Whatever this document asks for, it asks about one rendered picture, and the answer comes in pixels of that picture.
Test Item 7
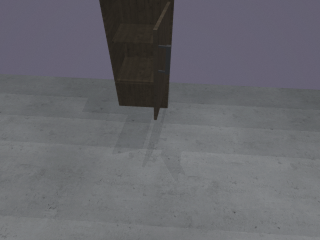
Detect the handle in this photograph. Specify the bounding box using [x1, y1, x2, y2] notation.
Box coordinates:
[158, 44, 171, 75]

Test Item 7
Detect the cupboard door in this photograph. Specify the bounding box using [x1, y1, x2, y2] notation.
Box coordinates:
[153, 1, 171, 120]

